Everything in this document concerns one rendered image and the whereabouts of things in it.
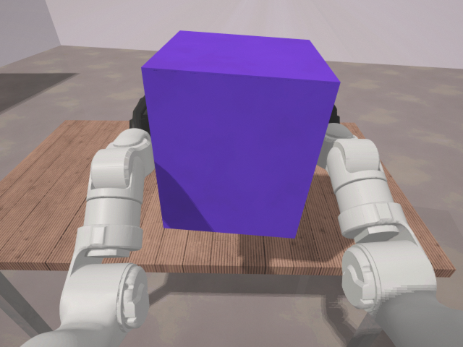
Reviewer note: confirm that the carton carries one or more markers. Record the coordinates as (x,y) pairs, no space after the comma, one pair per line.
(237,123)

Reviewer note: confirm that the robot left upper arm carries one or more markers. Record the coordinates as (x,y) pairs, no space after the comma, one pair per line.
(100,305)

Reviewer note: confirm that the right robot forearm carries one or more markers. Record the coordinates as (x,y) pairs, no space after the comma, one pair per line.
(368,212)

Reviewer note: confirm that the robot right hand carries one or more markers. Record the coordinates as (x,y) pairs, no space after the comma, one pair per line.
(334,118)

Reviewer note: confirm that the left robot forearm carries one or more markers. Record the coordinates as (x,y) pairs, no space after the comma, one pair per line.
(115,193)

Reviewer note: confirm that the robot right upper arm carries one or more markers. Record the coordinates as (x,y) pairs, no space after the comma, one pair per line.
(394,282)

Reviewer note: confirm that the robot left hand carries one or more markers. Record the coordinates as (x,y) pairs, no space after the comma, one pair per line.
(140,117)

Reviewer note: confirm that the table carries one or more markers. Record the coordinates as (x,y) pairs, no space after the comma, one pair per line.
(43,202)

